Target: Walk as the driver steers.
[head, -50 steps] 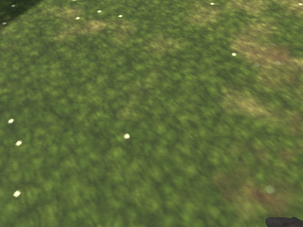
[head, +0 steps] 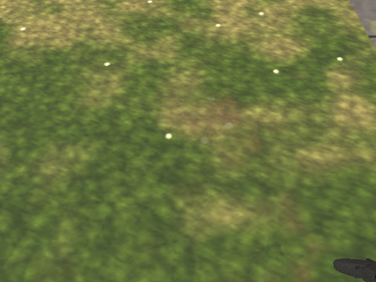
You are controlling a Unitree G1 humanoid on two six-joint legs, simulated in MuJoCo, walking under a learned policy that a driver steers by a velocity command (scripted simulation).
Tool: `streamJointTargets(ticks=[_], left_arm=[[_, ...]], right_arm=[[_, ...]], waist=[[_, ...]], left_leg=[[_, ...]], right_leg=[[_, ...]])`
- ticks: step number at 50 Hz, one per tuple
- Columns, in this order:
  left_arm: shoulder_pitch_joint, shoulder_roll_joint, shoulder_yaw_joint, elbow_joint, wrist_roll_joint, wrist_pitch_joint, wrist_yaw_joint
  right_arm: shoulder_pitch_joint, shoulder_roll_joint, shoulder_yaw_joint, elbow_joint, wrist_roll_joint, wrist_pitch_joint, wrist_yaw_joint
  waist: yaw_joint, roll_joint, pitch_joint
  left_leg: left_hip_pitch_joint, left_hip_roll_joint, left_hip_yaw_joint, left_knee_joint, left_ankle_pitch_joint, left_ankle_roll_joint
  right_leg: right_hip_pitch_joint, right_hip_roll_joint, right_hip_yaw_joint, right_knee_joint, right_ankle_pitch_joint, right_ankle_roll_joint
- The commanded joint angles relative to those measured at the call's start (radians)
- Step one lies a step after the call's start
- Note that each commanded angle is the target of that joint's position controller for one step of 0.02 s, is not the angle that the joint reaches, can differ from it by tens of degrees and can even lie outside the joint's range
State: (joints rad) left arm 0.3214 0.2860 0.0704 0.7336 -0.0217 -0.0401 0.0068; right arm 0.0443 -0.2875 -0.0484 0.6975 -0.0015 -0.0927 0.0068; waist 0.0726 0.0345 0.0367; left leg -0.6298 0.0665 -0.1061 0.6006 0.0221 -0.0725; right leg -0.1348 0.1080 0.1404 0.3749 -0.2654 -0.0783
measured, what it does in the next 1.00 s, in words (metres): walks ahead: left foot, then right foot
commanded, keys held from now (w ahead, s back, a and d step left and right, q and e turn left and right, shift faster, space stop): w+e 0.26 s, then w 0.40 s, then w+q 0.34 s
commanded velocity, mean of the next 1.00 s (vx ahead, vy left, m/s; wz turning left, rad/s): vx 0.50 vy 0.00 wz -0.19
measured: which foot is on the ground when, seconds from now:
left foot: up 0.00-0.10, down 0.12-0.64, up 0.66-1.00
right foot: down 0.00-0.12, up 0.14-0.60, down 0.62-1.00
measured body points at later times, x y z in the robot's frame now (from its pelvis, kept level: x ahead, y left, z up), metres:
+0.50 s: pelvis +0.27 +0.02 +0.00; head +0.30 +0.01 +0.45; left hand +0.54 +0.19 -0.08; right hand +0.20 -0.26 -0.13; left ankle +0.21 +0.15 -0.74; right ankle +0.38 -0.17 -0.70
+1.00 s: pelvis +0.53 -0.09 +0.00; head +0.55 -0.09 +0.45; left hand +0.62 +0.18 -0.12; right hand +0.65 -0.37 -0.11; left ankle +0.73 +0.04 -0.69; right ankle +0.42 -0.16 -0.74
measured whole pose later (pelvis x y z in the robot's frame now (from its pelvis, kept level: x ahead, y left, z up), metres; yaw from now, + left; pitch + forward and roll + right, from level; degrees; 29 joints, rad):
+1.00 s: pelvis +0.53 -0.09 +0.00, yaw -8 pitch +1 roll -2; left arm 0.33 0.27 0.07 0.82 0.01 -0.09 0.00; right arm 0.14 -0.28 -0.05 0.81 0.02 -0.04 0.03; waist 0.06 0.05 0.02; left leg -0.69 0.10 -0.05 0.73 0.07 0.00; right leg 0.03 0.05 -0.17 0.20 -0.25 -0.04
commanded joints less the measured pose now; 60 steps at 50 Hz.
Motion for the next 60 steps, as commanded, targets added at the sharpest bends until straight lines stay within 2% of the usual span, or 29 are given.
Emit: streamJointTargets(ticks=[1,3,5,6,7,8,9,11,13,18,22,27,29,30,31,32,33,34,35,37,40,44,48,53,55,57,58,59,60], left_arm=[[0.026,0.161,0.045,-0.046,-0.007,-0.003,0.011],[0.015,0.161,0.047,-0.049,-0.002,0.001,0.014],[-0.003,0.114,0.032,-0.061,0.005,0.002,0.011],[0.016,0.050,0.008,-0.077,0.020,0.000,0.008],[0.159,0.001,-0.009,-0.111,-0.013,-0.011,0.006],[0.144,0.115,0.009,-0.081,-0.025,-0.011,0.010],[0.032,0.170,0.025,-0.093,-0.017,-0.005,0.010],[-0.057,0.150,0.029,-0.115,0.006,0.000,0.009],[-0.045,0.111,0.028,-0.122,-0.008,0.008,-0.003],[-0.111,0.042,0.003,-0.149,0.005,0.010,-0.008],[-0.233,0.022,-0.015,-0.169,0.008,-0.012,-0.032],[-0.344,0.044,-0.013,-0.211,0.000,-0.022,-0.051],[-0.264,0.081,0.006,-0.194,0.009,-0.024,-0.050],[-0.127,0.118,0.029,-0.149,0.013,-0.022,-0.045],[0.036,0.175,0.054,-0.104,0.016,-0.016,-0.032],[0.131,0.287,0.073,-0.090,0.031,-0.010,-0.019],[0.143,0.238,0.058,-0.092,0.019,-0.012,-0.022],[0.080,0.179,0.037,-0.088,0.019,-0.018,-0.025],[0.021,0.143,0.026,-0.088,0.017,-0.022,-0.025],[-0.076,0.081,0.009,-0.084,0.027,-0.036,-0.032],[-0.105,0.081,0.016,-0.055,0.033,-0.066,-0.031],[-0.081,0.098,0.023,-0.012,0.042,-0.075,-0.013],[-0.050,0.130,0.030,0.019,0.033,-0.070,0.000],[0.005,0.159,0.043,0.067,0.010,-0.033,0.009],[-0.014,0.187,0.051,0.063,0.008,-0.015,0.018],[-0.040,0.198,0.050,0.054,0.005,0.003,0.030],[-0.024,0.172,0.037,0.037,0.019,-0.003,0.035],[0.085,0.016,-0.013,-0.010,0.051,-0.033,0.012],[-0.018,0.090,-0.005,-0.015,0.014,-0.076,-0.005]], right_arm=[[-0.083,-0.098,-0.025,-0.085,0.011,-0.025,0.012],[-0.044,-0.123,-0.037,-0.079,0.014,-0.035,0.017],[0.115,-0.159,-0.060,-0.041,0.003,-0.046,0.009],[0.259,-0.211,-0.073,-0.029,-0.013,-0.047,0.000],[0.332,-0.293,-0.092,0.007,-0.024,-0.033,0.005],[0.308,-0.196,-0.073,-0.007,0.000,-0.030,0.010],[0.264,-0.133,-0.056,-0.018,0.004,-0.023,0.005],[0.189,-0.093,-0.039,-0.012,-0.010,-0.012,0.001],[0.177,-0.075,-0.033,0.001,-0.012,-0.017,-0.004],[0.217,-0.122,-0.047,0.056,-0.002,-0.027,0.003],[0.238,-0.151,-0.049,0.088,0.015,-0.011,0.002],[0.324,-0.188,-0.054,0.147,0.034,0.016,0.001],[0.308,-0.208,-0.057,0.157,0.040,0.028,-0.004],[0.301,-0.200,-0.052,0.161,0.041,0.033,-0.008],[0.299,-0.166,-0.036,0.149,0.025,0.029,-0.013],[0.367,-0.053,0.003,0.104,-0.004,0.013,-0.006],[0.367,-0.084,0.001,0.121,0.009,-0.011,0.000],[0.291,-0.154,-0.022,0.100,0.045,-0.019,0.008],[0.234,-0.149,-0.020,0.088,0.052,-0.021,0.008],[0.230,-0.130,-0.027,0.102,0.029,-0.001,0.002],[0.271,-0.074,-0.020,0.120,0.031,0.039,-0.001],[0.178,-0.062,-0.021,0.088,0.024,0.044,0.000],[0.050,-0.033,-0.006,0.046,0.018,0.036,0.025],[-0.048,-0.043,-0.004,-0.029,0.019,0.037,0.055],[-0.007,-0.071,-0.019,-0.041,0.019,0.041,0.063],[0.218,-0.145,-0.064,0.003,0.024,0.046,0.054],[0.379,-0.229,-0.099,0.035,0.026,0.055,0.034],[0.364,-0.324,-0.113,0.030,0.036,0.051,0.026],[0.396,-0.244,-0.089,0.005,0.027,0.041,0.027]], waist=[[-0.004,-0.131,-0.041],[-0.035,-0.158,-0.044],[-0.120,-0.152,-0.119],[-0.172,-0.033,-0.260],[-0.101,0.319,-0.358],[-0.128,0.213,-0.292],[-0.157,0.116,-0.171],[-0.129,0.044,-0.057],[-0.100,0.088,-0.037],[-0.098,0.034,-0.017],[-0.132,0.025,0.007],[-0.148,0.047,0.033],[-0.079,0.067,-0.023],[-0.004,0.055,-0.105],[0.067,0.025,-0.213],[0.038,-0.219,-0.349],[0.049,-0.249,-0.457],[0.044,-0.185,-0.296],[0.020,-0.149,-0.186],[-0.049,-0.127,-0.086],[-0.094,-0.125,-0.054],[-0.077,-0.094,-0.004],[-0.027,-0.074,0.037],[-0.005,-0.072,0.060],[-0.044,-0.108,0.005],[-0.174,-0.108,-0.127],[-0.239,-0.013,-0.225],[-0.116,0.245,-0.311],[-0.193,0.128,-0.419]], left_leg=[[0.156,-0.057,0.025,-0.089,0.026,0.013],[0.200,-0.056,0.019,-0.107,-0.060,0.044],[0.438,-0.034,0.027,-0.153,-0.085,0.100],[0.689,0.135,-0.139,-0.144,-0.165,0.160],[0.967,0.351,-0.635,-0.261,-0.409,0.331],[0.931,0.357,-0.711,-0.310,-0.646,0.321],[0.818,0.310,-0.536,-0.318,-0.608,0.275],[0.621,0.226,-0.298,-0.344,-0.341,0.241],[0.541,0.183,-0.163,-0.388,-0.224,0.230],[0.536,0.190,-0.030,-0.452,-0.043,0.285],[0.541,0.153,0.088,-0.457,0.027,0.260],[0.656,0.209,0.093,-0.411,0.114,0.239],[0.680,0.202,0.127,-0.288,0.379,0.212],[0.639,0.165,0.171,-0.130,0.494,0.187],[0.473,0.123,0.200,0.095,0.359,0.148],[0.075,-0.026,0.214,0.497,-0.204,0.079],[-0.056,-0.081,0.044,0.670,-0.609,0.077],[-0.150,-0.019,0.017,0.723,-0.560,0.087],[-0.145,0.025,0.038,0.681,-0.470,0.096],[-0.047,0.081,0.033,0.575,-0.344,0.087],[0.019,0.081,0.015,0.535,-0.254,0.062],[-0.062,0.062,-0.013,0.345,-0.050,0.049],[-0.029,0.040,0.061,0.127,0.097,0.067],[-0.085,0.015,0.121,0.018,-0.043,0.122],[0.018,-0.045,0.185,0.019,-0.152,0.160],[0.336,-0.131,0.221,-0.030,-0.161,0.218],[0.645,-0.043,0.041,-0.060,-0.141,0.276],[0.990,0.214,-0.529,-0.142,-0.297,0.476],[1.057,0.261,-0.728,-0.280,-0.396,0.497]], right_leg=[[-0.059,-0.226,0.206,-0.045,0.145,-0.127],[-0.021,-0.250,0.265,0.017,0.148,-0.111],[-0.060,-0.185,0.238,0.181,0.196,-0.062],[-0.172,-0.116,0.149,0.461,0.055,-0.024],[-0.527,0.010,0.027,0.783,-0.345,0.039],[-0.651,-0.077,0.053,0.914,-0.303,0.054],[-0.676,-0.111,0.032,0.942,-0.207,0.059],[-0.623,-0.170,0.003,0.878,-0.089,0.068],[-0.556,-0.205,-0.014,0.822,-0.046,0.068],[-0.583,-0.205,-0.025,0.607,0.058,0.084],[-0.513,-0.195,-0.103,0.352,0.240,0.078],[-0.467,-0.162,-0.149,0.202,0.177,0.037],[-0.311,-0.116,-0.186,0.145,0.141,-0.002],[-0.108,-0.085,-0.210,0.105,0.184,-0.032],[0.171,-0.153,-0.126,0.141,0.211,-0.069],[0.531,-0.428,0.332,0.108,0.119,-0.211],[0.563,-0.515,0.619,-0.034,0.038,-0.283],[0.448,-0.481,0.457,-0.048,0.022,-0.232],[0.301,-0.432,0.297,-0.065,0.076,-0.193],[0.081,-0.358,0.126,-0.138,0.182,-0.148],[-0.036,-0.348,0.001,-0.225,0.261,-0.150],[-0.008,-0.334,-0.134,-0.257,0.320,-0.124],[0.030,-0.335,-0.234,-0.278,0.324,-0.094],[0.232,-0.393,-0.285,-0.178,0.487,-0.066],[0.268,-0.393,-0.314,-0.049,0.824,-0.041],[0.193,-0.347,-0.355,0.277,0.993,0.004],[-0.036,-0.303,-0.357,0.573,0.723,0.048],[-0.505,-0.084,-0.270,0.930,-0.251,0.118],[-0.623,-0.068,-0.046,1.033,-0.326,0.098]])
